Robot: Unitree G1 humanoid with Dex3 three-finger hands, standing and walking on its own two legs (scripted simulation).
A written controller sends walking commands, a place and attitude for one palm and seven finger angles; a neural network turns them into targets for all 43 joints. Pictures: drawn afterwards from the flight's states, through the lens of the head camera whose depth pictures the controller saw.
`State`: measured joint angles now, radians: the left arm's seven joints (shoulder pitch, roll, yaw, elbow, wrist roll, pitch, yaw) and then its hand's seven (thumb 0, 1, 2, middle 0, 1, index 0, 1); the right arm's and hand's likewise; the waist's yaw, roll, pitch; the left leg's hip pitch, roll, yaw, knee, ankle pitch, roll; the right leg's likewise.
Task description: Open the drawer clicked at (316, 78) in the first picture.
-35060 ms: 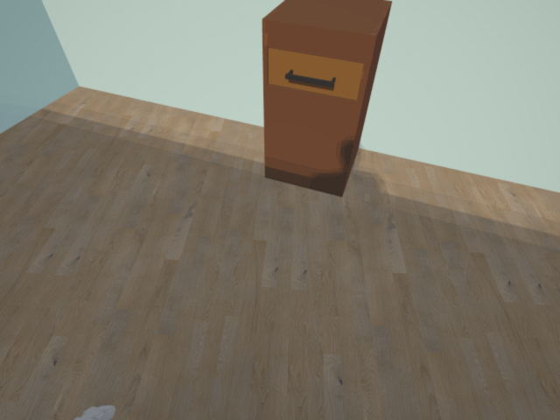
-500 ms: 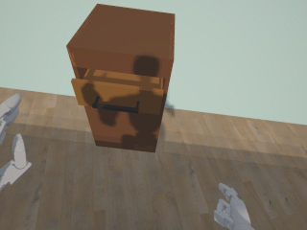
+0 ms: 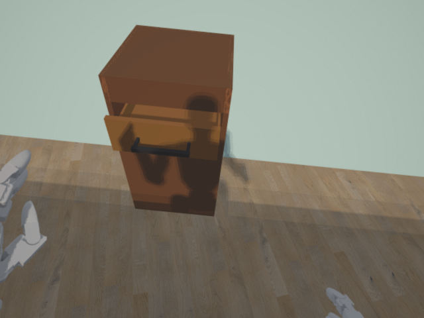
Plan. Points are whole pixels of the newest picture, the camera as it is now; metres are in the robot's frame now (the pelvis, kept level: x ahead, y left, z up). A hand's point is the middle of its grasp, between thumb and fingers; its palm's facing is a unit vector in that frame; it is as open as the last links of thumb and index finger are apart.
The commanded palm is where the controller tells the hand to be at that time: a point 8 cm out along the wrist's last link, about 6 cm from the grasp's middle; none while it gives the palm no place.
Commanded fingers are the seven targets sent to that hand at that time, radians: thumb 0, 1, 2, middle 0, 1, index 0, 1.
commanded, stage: stop stepping back and stand still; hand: left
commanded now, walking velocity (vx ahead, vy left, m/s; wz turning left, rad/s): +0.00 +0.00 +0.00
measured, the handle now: (161, 147) +0.67 +0.18 -0.15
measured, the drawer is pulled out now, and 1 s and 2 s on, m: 0.09 0.09 0.09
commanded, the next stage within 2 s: let the arm hang, fingers relaxed in 0.42 s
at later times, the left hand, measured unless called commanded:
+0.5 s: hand (36, 231) +0.20 +0.25 +0.15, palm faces +0.33 -0.84 -0.44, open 7.4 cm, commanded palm none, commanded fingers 0.00 0.90 0.90 -0.20 -0.30 -0.20 -0.30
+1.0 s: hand out of the picture -0.01 +0.19 -0.18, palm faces +0.01 -0.98 -0.19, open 7.2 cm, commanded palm none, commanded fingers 0.00 0.90 0.90 -0.20 -0.30 -0.20 -0.30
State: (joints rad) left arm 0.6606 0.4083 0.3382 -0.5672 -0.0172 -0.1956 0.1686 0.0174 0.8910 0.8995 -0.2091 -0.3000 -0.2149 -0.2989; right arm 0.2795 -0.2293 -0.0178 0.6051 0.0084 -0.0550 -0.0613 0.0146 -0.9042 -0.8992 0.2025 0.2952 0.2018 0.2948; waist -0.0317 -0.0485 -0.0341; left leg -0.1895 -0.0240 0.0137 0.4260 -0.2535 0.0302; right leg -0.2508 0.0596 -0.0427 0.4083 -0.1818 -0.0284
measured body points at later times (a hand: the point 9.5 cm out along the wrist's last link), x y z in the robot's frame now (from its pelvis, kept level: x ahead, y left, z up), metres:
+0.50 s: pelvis +0.01 +0.01 +0.00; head +0.03 +0.03 +0.45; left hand +0.18 +0.29 +0.17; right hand +0.18 -0.22 -0.08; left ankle -0.02 +0.10 -0.74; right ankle +0.02 -0.07 -0.74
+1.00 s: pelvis -0.01 +0.00 +0.00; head +0.02 +0.02 +0.45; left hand -0.01 +0.24 -0.16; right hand -0.01 -0.25 -0.14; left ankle -0.02 +0.10 -0.74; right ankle +0.02 -0.07 -0.74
